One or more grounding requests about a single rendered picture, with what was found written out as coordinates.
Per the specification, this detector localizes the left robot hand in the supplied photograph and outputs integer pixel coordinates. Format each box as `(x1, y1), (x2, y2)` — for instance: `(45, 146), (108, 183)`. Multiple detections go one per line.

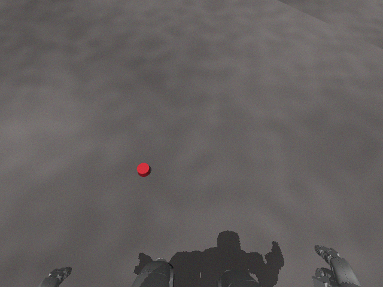
(38, 267), (72, 287)

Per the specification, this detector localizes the tin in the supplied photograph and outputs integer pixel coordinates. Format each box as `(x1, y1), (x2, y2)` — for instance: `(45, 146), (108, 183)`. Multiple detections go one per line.
(137, 163), (150, 177)

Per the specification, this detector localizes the right robot hand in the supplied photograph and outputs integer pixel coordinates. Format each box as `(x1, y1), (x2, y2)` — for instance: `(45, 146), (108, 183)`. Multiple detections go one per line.
(312, 245), (361, 287)

